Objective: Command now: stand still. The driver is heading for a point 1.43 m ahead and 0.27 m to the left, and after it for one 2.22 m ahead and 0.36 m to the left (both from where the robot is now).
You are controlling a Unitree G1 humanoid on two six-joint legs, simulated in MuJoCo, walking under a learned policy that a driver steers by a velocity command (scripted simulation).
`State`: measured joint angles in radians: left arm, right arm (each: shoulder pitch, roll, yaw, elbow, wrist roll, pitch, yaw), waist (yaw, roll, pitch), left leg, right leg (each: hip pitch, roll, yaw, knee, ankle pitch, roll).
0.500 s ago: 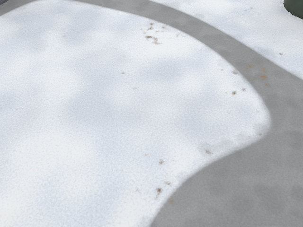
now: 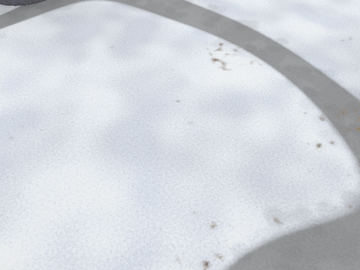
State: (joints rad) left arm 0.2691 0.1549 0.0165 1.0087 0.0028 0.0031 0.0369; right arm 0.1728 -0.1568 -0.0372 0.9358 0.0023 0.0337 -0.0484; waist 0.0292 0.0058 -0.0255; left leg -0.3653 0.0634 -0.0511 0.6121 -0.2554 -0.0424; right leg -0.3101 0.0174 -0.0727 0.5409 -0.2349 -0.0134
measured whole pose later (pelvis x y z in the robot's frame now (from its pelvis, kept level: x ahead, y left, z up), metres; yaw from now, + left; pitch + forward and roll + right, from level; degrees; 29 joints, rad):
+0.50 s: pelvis +0.05 +0.02 +0.00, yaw +0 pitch -1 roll +0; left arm 0.25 0.15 0.04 1.08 0.00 0.01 0.05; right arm 0.20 -0.15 -0.06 1.02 0.01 0.01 -0.03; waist 0.01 0.00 0.03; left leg -0.24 0.00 -0.01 0.58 -0.32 0.00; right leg -0.21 -0.05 -0.04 0.56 -0.33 0.04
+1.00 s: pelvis +0.06 +0.02 +0.00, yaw +1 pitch -2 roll +0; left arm 0.28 0.14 0.04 1.12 0.00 0.00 0.05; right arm 0.20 -0.16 -0.06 1.06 0.01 0.02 -0.03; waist 0.01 0.00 0.04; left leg -0.21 0.00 -0.02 0.56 -0.32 0.00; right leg -0.17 -0.05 -0.05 0.54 -0.33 0.03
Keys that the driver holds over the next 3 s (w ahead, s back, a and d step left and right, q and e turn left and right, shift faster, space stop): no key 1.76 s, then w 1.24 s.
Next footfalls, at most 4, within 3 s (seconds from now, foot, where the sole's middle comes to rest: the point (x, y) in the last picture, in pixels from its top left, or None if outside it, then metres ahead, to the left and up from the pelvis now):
2.48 right None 0.51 -0.06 -0.77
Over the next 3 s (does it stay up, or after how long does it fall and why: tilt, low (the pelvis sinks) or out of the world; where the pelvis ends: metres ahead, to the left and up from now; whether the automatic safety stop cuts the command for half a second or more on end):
stays up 0.61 0.06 0.00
